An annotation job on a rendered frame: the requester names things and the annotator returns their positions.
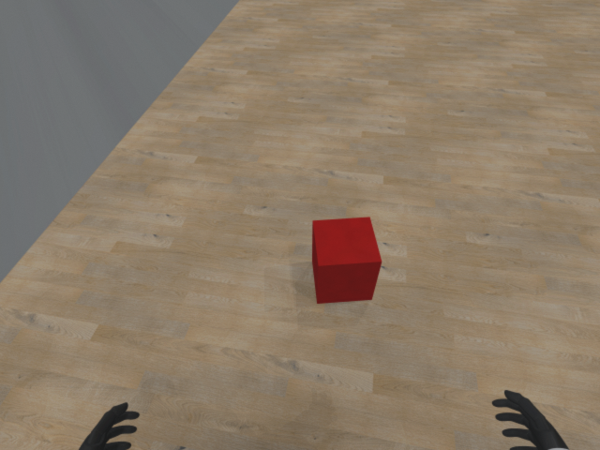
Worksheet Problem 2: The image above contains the robot right hand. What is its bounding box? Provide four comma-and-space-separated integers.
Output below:
492, 390, 569, 450

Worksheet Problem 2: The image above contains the carton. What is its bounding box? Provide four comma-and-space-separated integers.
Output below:
312, 217, 382, 304

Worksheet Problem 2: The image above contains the robot left hand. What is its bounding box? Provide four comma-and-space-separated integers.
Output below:
79, 402, 140, 450

